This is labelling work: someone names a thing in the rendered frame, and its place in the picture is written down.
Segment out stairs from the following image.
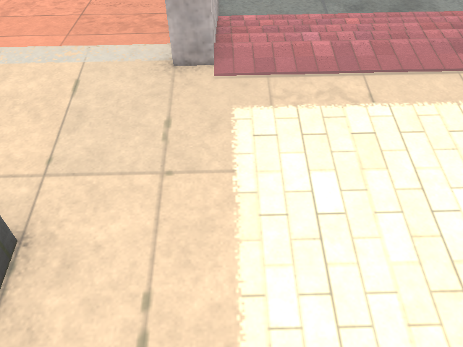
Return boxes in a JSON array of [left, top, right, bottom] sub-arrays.
[[216, 11, 463, 43]]

